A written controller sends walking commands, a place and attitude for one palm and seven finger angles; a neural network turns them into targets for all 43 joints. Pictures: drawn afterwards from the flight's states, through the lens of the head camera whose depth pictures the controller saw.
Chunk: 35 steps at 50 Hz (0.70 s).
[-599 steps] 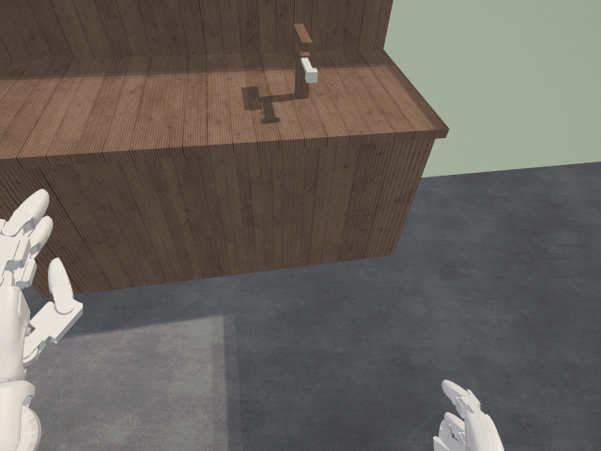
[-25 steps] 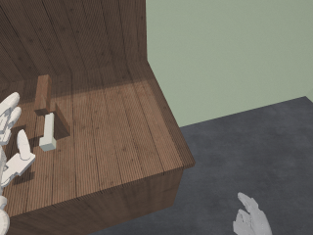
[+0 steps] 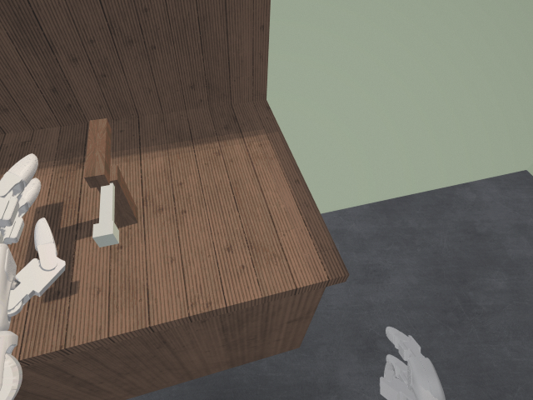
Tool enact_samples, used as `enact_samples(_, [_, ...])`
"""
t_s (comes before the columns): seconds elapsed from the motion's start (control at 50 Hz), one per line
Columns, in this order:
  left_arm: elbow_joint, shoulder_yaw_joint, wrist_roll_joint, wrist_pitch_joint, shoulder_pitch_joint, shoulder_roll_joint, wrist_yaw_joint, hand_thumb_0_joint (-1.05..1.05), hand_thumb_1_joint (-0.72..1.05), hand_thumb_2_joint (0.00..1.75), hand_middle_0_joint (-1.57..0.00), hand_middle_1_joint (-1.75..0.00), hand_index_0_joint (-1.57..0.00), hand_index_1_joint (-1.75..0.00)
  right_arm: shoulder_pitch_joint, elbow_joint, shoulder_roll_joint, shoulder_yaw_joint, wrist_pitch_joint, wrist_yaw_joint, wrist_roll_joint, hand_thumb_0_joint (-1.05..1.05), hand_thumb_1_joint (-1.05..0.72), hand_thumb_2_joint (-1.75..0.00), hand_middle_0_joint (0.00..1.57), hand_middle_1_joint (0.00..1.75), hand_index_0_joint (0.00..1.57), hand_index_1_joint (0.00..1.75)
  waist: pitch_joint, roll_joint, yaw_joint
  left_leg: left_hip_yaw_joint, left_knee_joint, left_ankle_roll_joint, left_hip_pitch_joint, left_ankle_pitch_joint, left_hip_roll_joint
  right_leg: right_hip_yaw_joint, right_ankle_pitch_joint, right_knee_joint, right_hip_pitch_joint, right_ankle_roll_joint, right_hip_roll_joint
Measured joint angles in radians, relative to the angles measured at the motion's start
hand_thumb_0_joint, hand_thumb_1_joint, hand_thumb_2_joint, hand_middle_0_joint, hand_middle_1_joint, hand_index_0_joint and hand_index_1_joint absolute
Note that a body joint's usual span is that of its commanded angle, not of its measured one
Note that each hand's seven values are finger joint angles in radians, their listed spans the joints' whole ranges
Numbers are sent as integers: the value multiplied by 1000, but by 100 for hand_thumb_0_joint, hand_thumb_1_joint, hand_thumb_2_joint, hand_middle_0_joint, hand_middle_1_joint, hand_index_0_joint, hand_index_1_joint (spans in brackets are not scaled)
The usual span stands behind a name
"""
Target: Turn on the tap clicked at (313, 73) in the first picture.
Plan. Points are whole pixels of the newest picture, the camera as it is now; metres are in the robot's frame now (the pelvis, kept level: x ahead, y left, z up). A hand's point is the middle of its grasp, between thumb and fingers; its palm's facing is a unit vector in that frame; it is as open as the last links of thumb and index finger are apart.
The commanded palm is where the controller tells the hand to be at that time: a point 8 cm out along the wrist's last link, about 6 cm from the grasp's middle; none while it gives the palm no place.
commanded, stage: look again from close up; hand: left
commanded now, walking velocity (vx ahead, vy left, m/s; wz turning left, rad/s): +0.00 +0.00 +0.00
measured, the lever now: (106, 234) +0.32 +0.27 +0.05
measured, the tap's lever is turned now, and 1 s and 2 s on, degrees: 0 0 0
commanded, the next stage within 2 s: shuffle to correct the standing spot in 0.42 s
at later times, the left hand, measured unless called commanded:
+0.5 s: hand (29, 269) +0.21 +0.27 +0.16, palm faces +0.40 -0.83 -0.39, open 7.4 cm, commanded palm +0.15 +0.28 +0.18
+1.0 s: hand (78, 277) +0.20 +0.22 +0.16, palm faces +0.34 -0.86 -0.38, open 7.4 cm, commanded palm +0.15 +0.25 +0.18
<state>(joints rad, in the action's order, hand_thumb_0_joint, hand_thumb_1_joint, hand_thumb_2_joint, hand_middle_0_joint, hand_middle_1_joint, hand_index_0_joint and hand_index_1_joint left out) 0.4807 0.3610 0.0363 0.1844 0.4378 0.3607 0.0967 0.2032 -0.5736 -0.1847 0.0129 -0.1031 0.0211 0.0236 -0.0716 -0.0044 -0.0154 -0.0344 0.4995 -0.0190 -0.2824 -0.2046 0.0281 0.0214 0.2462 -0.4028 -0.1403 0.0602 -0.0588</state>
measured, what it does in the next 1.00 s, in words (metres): stands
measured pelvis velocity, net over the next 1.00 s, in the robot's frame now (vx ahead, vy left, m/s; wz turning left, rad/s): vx -0.02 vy -0.03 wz -0.01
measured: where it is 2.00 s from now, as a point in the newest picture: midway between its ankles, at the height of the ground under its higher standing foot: outside the picture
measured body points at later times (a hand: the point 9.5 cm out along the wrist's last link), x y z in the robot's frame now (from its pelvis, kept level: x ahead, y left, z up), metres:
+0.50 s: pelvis -0.01 +0.01 +0.00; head +0.02 +0.04 +0.44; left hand +0.18 +0.31 +0.18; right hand +0.16 -0.22 -0.07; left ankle +0.04 +0.10 -0.74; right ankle -0.02 -0.17 -0.74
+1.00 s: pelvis -0.02 -0.03 +0.00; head +0.02 +0.00 +0.45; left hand +0.18 +0.26 +0.18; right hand +0.16 -0.25 -0.07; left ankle +0.04 +0.10 -0.74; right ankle -0.02 -0.17 -0.74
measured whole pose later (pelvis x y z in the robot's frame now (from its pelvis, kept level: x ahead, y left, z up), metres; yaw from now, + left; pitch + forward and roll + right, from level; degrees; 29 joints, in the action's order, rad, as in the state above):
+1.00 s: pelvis -0.02 -0.03 +0.00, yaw -1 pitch -1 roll -2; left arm 0.53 0.39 0.06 0.22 0.43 0.37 0.07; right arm 0.20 -0.57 -0.19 0.00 -0.13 0.00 0.01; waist -0.09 0.01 -0.02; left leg -0.01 0.53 0.02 -0.33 -0.19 0.09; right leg 0.03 0.23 -0.43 -0.19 0.03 0.00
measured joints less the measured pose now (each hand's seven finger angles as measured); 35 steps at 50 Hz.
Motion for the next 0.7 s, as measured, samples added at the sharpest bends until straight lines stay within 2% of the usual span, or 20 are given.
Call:
enact_samples(0.06, [-4, -5, -1, -4, 2, -4, 0, 1, 89, 90, -21, -30, -20, -30, 2, -2, -3, -3, 0, 2, 1, 1, -91, -90, 20, 30, 20, 30, -2, -1, 3, 1, -1, 1, 0, 1, 2, 1, -1, 0, 0, 1, 2])
enact_samples(0.08, [-15, 8, -33, -5, -43, 26, -24, 1, 89, 90, -21, -30, -21, -30, 12, -2, -4, -12, -13, 6, -14, 1, -91, -90, 20, 30, 20, 30, -6, -1, -17, 4, 10, 4, -10, 0, 8, 3, -3, -1, -5, 2, 8])
enact_samples(0.1, [-54, 33, -46, 24, -110, 69, -39, 1, 88, 90, -22, -30, -21, -31, 12, -20, -1, -14, -26, 9, -23, 1, -91, -90, 20, 30, 20, 30, -10, 9, -36, 4, 14, 7, -21, 1, 11, 2, -3, -10, -19, 1, 11])
enact_samples(0.14, [-119, 84, -29, 58, -196, 116, -28, 1, 88, 90, -22, -30, -21, -31, -5, -45, 2, -8, -30, 3, -21, 1, -91, -90, 20, 30, 20, 30, -21, 33, -46, -4, 6, 13, -23, 11, 14, -8, -5, -23, -36, -4, 13])
enact_samples(0.2, [-127, 100, 0, 50, -205, 79, -2, 1, 89, 90, -21, -30, -21, -30, -12, -32, -10, -19, -46, -15, -14, 1, -91, -90, 20, 30, 20, 30, -25, 37, -28, -21, 1, 7, -17, 15, 11, -25, -5, -34, -44, -2, 8])
enact_samples(0.28, [-41, 6, 5, 57, -77, -1, -6, 1, 89, 90, -21, -30, -20, -30, -10, -13, -27, -32, -62, -27, -8, 1, -91, -90, 20, 30, 20, 30, -10, 30, 7, -34, 6, -5, -13, 8, 1, -37, -1, -41, -43, 9, -3])
enact_samples(0.32, [-11, -37, 0, 68, -14, -10, -21, 1, 89, 90, -21, -30, -20, -30, -5, -8, -26, -32, -62, -21, -9, 1, -91, -90, 20, 30, 20, 30, -3, 35, 17, -34, 9, -8, -13, 5, -2, -37, 1, -41, -42, 13, -7])
enact_samples(0.36, [2, -39, -4, 78, 25, 12, -28, 1, 89, 90, -21, -30, -20, -30, -2, -8, -18, -28, -56, -9, -10, 1, -91, -90, 20, 30, 20, 30, 0, 46, 21, -30, 10, -8, -14, 5, -4, -32, 2, -41, -40, 13, -8])
enact_samples(0.44, [-13, 23, 3, 87, 6, 62, -19, 1, 88, 90, -22, -30, -21, -31, 9, -10, -4, -20, -53, 7, -9, 1, -91, -90, 20, 30, 20, 30, -10, 66, 3, -16, 10, -7, -20, 10, -5, -18, -1, -35, -37, 6, -7])
enact_samples(0.52, [-23, 65, 6, 90, -63, 48, 4, 1, 88, 90, -22, -30, -21, -31, 5, -22, -3, -12, -68, 4, -12, 1, -91, -90, 20, 30, 20, 30, -25, 64, -22, -6, 12, -8, -27, 15, -4, -8, -11, -22, -33, 4, -4])
enact_samples(0.62, [0, 22, -2, 82, -83, -14, 8, 1, 89, 90, -21, -30, -20, -30, -15, -33, 7, -5, -78, -12, -17, 1, -91, -90, 20, 30, 20, 30, -22, 58, -31, -11, 5, -10, -22, 18, -4, -13, -20, -8, -27, 6, -5])
enact_samples(0.7, [5, 0, -5, 69, -82, -10, -6, 1, 89, 90, -21, -30, -20, -30, -34, -16, 29, 3, -69, -20, -17, 1, -91, -90, 20, 30, 20, 30, -22, 65, -21, -15, -3, -6, -20, 24, -2, -17, -16, -21, -37, -7, -3])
